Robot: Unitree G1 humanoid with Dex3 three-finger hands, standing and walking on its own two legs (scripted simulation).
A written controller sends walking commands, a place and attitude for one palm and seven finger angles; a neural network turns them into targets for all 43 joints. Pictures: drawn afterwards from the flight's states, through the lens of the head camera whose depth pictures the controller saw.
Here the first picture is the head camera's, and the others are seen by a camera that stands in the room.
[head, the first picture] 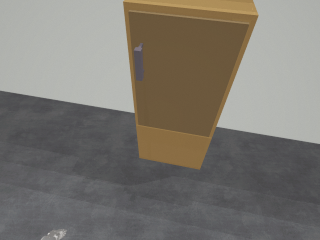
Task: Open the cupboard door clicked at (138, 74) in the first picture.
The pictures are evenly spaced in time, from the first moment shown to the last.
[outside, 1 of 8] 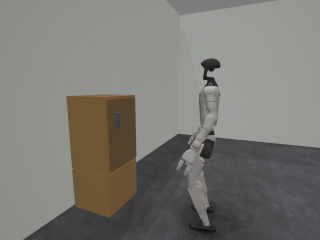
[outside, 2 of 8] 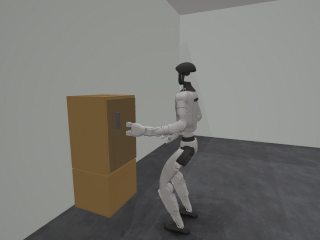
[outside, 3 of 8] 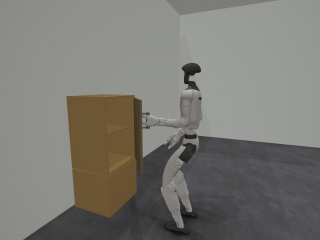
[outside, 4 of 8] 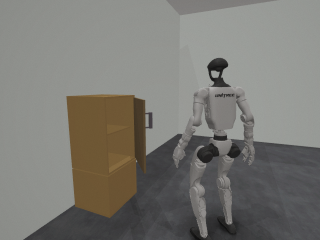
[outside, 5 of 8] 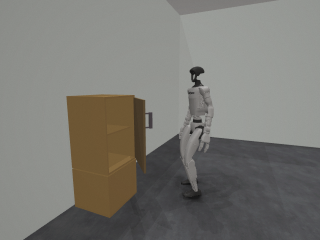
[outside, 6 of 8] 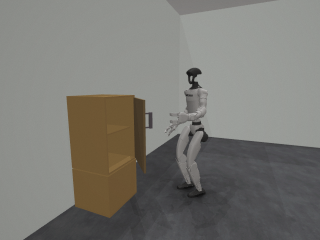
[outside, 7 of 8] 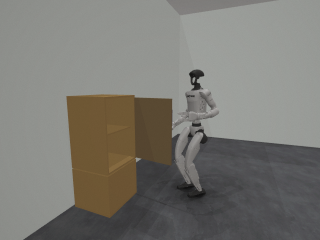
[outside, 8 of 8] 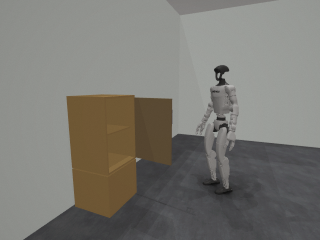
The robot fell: no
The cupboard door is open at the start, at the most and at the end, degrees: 0 84 82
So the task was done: yes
